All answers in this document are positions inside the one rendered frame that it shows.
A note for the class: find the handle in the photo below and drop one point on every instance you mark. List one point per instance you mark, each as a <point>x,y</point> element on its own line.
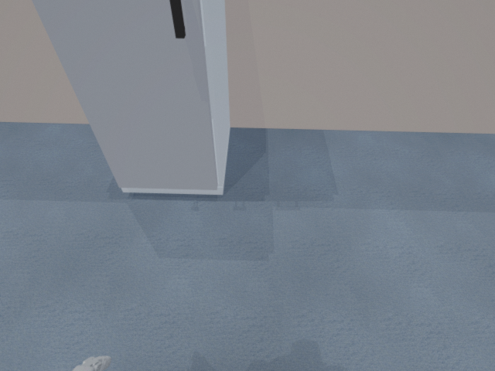
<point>177,16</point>

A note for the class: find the left robot hand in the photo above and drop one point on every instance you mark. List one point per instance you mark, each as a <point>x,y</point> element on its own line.
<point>99,363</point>

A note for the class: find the fridge door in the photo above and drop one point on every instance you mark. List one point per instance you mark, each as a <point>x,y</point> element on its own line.
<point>145,93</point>

